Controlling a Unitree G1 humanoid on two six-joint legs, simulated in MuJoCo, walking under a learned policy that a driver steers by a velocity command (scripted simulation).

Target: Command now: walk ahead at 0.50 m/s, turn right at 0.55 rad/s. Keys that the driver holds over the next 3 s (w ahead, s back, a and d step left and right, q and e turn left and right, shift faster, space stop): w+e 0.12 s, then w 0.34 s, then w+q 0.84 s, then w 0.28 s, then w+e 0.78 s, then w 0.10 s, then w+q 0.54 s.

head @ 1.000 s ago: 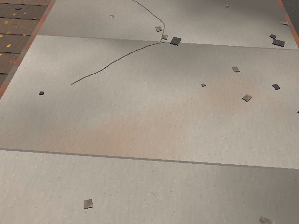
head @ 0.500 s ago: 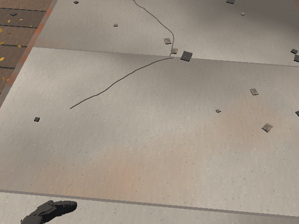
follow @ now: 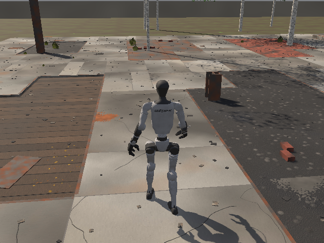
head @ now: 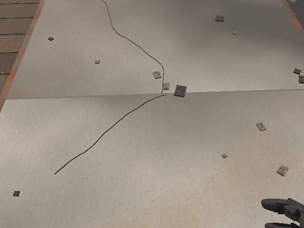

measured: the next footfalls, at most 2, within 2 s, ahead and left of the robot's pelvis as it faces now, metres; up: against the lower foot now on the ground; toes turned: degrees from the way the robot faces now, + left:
left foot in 0.02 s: +0.18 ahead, +0.13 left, +0.00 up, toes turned -6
right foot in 0.52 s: +0.40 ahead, -0.17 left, +0.00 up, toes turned -11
